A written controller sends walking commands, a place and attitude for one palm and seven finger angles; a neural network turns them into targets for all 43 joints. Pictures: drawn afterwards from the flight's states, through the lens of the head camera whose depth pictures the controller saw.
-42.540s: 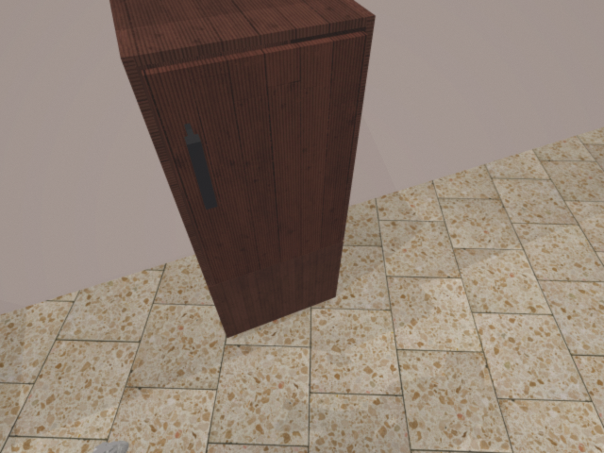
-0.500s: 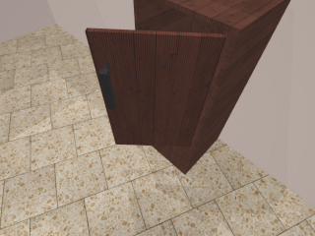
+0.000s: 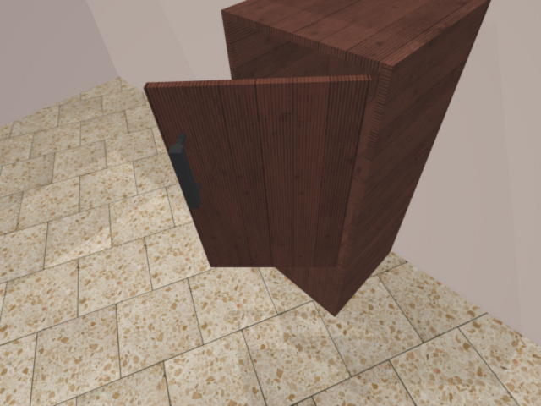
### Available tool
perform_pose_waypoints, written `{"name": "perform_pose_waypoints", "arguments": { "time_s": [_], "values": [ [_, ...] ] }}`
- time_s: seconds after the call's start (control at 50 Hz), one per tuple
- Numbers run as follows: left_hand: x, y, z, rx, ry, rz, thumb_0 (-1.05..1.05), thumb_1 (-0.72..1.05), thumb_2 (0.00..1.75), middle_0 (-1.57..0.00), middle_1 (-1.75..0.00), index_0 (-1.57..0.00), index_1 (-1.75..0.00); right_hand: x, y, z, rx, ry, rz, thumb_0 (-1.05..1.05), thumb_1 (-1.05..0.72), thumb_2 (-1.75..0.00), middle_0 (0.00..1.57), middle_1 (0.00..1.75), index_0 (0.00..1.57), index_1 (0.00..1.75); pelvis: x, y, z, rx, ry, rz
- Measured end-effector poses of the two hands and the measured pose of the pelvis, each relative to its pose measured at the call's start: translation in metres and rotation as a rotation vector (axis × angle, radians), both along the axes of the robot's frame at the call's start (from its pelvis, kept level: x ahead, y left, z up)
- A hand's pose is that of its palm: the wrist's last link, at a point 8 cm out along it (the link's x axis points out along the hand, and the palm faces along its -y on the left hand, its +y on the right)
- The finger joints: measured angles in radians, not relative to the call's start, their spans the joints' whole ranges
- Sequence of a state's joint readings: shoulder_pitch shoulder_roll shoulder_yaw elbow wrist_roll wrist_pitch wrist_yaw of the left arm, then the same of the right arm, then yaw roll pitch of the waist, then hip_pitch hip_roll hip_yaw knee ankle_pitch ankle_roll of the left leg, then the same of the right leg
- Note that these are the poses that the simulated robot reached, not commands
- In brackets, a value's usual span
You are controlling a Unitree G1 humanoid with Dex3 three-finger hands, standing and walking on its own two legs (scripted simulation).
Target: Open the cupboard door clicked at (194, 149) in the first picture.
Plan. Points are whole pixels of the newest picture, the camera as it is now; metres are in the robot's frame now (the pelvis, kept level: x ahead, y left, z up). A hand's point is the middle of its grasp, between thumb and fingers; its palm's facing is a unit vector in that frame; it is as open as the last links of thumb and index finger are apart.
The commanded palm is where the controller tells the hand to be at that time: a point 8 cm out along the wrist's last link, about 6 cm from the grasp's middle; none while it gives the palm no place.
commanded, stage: come to a stop and stand still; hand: left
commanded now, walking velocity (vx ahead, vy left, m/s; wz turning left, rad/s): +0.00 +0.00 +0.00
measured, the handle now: (188, 171) +0.53 +0.20 +0.03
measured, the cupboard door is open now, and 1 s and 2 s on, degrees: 43 43 43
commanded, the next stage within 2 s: look again from close up in 0.56 s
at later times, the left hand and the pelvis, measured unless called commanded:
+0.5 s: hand out of the picture +0.05 +0.15 -0.17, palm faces +0.01 -0.97 -0.23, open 7.3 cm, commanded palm none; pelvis +0.02 -0.03 +0.00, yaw +1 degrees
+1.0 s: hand out of the picture +0.04 +0.15 -0.17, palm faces +0.03 -0.98 -0.21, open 7.4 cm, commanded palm none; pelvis +0.02 -0.03 +0.00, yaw +1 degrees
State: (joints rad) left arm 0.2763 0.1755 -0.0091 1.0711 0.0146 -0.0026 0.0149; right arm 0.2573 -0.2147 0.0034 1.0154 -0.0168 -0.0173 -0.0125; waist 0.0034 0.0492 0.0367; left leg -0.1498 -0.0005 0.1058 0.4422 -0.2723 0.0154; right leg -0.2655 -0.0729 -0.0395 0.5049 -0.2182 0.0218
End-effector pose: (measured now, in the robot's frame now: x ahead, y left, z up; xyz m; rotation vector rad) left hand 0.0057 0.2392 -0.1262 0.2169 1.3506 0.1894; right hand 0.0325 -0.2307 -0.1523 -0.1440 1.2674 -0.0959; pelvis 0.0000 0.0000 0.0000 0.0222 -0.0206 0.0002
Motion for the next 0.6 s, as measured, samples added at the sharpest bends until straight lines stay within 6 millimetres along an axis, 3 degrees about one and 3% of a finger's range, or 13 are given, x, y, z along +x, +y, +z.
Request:
{"name": "perform_pose_waypoints", "arguments": {
  "time_s": [0.28, 0.42, 0.6],
  "values": [
    [0.033, -0.03, -0.005, -0.025, -0.031, -0.015, 0.01, 0.92, 0.89, -0.2, -0.3, -0.2, -0.3, -0.035, -0.013, -0.001, 0.01, 0.147, -0.032, 0.01, -0.91, -0.9, 0.2, 0.3, 0.2, 0.3, 0.01, -0.023, 0.001, -0.001, 0.004, 0.008],
    [0.042, -0.038, -0.006, -0.028, -0.044, -0.013, 0.01, 0.92, 0.89, -0.2, -0.3, -0.2, -0.3, -0.032, -0.016, -0.001, 0.014, 0.154, -0.039, 0.01, -0.91, -0.9, 0.2, 0.3, 0.2, 0.3, 0.014, -0.031, 0.002, -0.004, 0.004, 0.01],
    [0.039, -0.042, -0.008, -0.035, -0.031, -0.001, 0.01, 0.92, 0.89, -0.2, -0.3, -0.2, -0.3, -0.02, -0.021, 0.001, 0.005, 0.134, -0.037, 0.0, -0.91, -0.9, 0.2, 0.3, 0.2, 0.3, 0.018, -0.036, 0.002, -0.008, 0.005, 0.008]
  ]
}}
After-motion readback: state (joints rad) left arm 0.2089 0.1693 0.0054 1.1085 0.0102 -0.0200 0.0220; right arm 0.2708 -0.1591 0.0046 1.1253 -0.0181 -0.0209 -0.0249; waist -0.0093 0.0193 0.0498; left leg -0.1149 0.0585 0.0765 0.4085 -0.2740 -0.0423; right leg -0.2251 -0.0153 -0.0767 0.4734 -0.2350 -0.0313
